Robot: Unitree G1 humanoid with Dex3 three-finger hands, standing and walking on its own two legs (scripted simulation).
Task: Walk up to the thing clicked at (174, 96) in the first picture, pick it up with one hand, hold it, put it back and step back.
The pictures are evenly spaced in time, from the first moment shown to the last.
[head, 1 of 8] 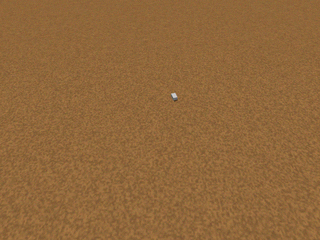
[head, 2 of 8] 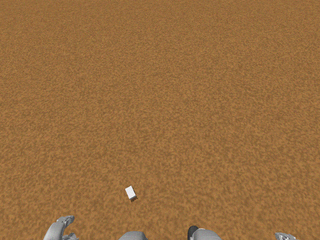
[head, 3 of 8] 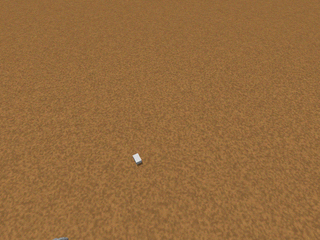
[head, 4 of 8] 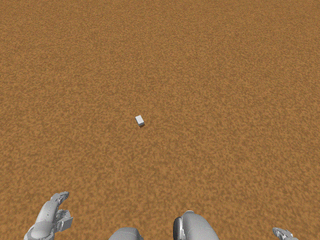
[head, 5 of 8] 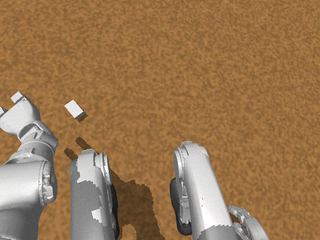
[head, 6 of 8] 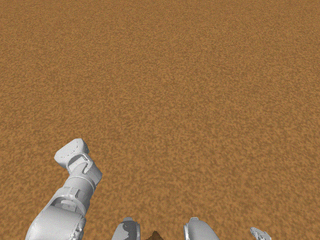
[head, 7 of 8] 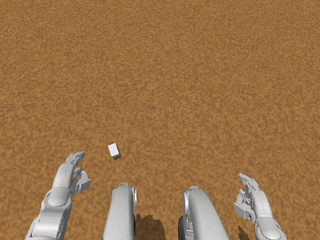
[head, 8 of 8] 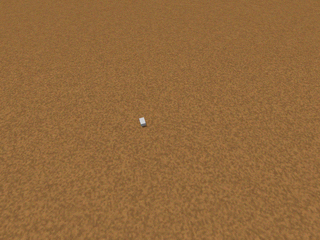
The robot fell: no
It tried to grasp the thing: yes
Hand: left
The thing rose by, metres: 0.67
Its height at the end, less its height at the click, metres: +0.00
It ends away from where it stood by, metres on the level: 0.01
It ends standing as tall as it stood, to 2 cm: yes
